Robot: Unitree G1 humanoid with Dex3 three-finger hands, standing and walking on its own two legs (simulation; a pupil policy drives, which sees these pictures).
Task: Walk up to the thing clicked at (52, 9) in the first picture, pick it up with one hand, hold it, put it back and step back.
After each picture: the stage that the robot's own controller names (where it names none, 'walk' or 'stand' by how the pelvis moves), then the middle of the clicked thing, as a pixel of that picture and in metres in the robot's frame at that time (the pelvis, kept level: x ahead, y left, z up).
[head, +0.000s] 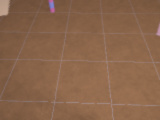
stand; (51, 3) +2.27 +0.50 -0.65
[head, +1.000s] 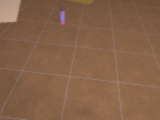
walk; (62, 15) +2.14 +0.26 -0.63
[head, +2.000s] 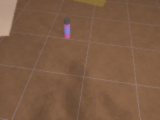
walk; (67, 28) +1.49 +0.16 -0.64
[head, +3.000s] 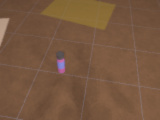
walk; (60, 62) +1.02 +0.19 -0.65
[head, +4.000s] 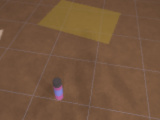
walk; (58, 89) +0.71 +0.19 -0.64
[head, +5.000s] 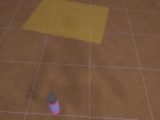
stand; (53, 104) +0.53 +0.21 -0.64
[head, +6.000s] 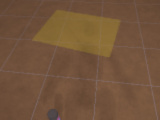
stand; out of the picture +0.46 +0.24 -0.64
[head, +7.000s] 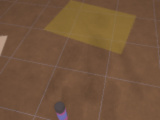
stand; (61, 112) +0.47 +0.18 -0.64
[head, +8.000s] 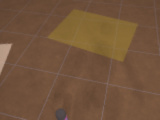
stand; (62, 119) +0.46 +0.20 -0.66
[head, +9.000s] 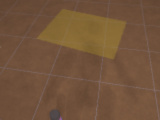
stand; out of the picture +0.45 +0.22 -0.65
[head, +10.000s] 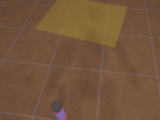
stand; (59, 111) +0.45 +0.24 -0.64
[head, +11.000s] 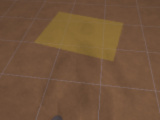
stand; out of the picture +0.42 +0.20 -0.65
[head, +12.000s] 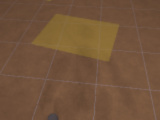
stand; out of the picture +0.45 +0.23 -0.66
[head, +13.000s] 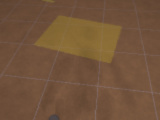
stand; out of the picture +0.45 +0.23 -0.66
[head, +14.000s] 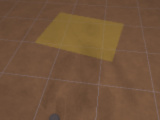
go down; out of the picture +0.44 +0.23 -0.66
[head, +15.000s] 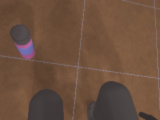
go down; (24, 44) +0.53 +0.21 -0.31
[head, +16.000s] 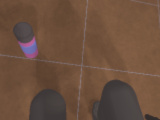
go down; (27, 42) +0.55 +0.20 -0.28
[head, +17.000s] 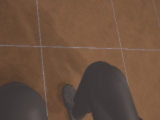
close in; out of the picture +0.55 +0.25 -0.18
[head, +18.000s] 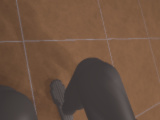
close; out of the picture +0.54 +0.27 -0.18
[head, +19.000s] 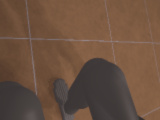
lift; out of the picture +0.48 +0.23 -0.19
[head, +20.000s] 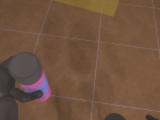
lift; (34, 82) +0.35 +0.16 +0.01
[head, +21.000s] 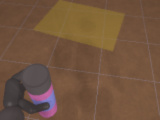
hold; (42, 95) +0.30 +0.15 +0.03
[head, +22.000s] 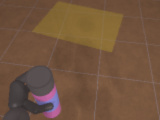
hold; (46, 96) +0.31 +0.14 +0.02
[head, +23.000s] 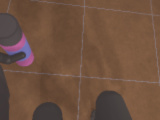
crouch; (16, 45) +0.47 +0.17 -0.06
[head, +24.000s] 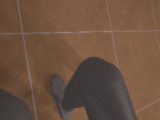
lower; out of the picture +0.51 +0.22 -0.20
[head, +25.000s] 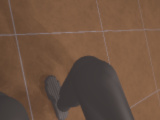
lower; out of the picture +0.52 +0.24 -0.20
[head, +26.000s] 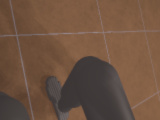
lower; out of the picture +0.51 +0.24 -0.20
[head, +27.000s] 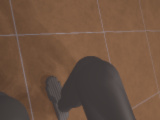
lower; out of the picture +0.51 +0.24 -0.19
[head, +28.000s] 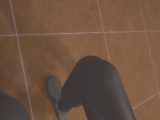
loosen; out of the picture +0.51 +0.24 -0.20
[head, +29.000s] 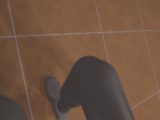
withdraw; out of the picture +0.51 +0.24 -0.20
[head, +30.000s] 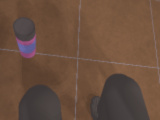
walk; (26, 41) +0.52 +0.18 -0.23
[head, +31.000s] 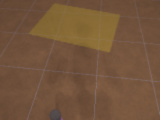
stand; out of the picture +0.44 +0.17 -0.58
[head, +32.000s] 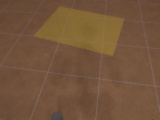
stand; out of the picture +0.43 +0.18 -0.60
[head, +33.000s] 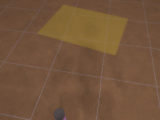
stand; out of the picture +0.44 +0.17 -0.61
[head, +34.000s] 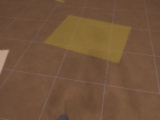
walk; out of the picture +0.45 +0.18 -0.65
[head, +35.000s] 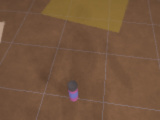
walk; (73, 91) +0.57 +0.11 -0.64
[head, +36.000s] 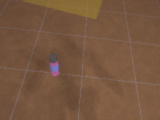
walk; (54, 65) +0.82 +0.20 -0.64
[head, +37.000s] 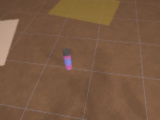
stand; (67, 59) +1.07 +0.24 -0.64
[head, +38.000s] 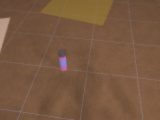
stand; (62, 60) +1.05 +0.20 -0.65
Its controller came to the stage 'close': yes
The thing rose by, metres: 0.67
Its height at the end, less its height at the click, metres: +0.00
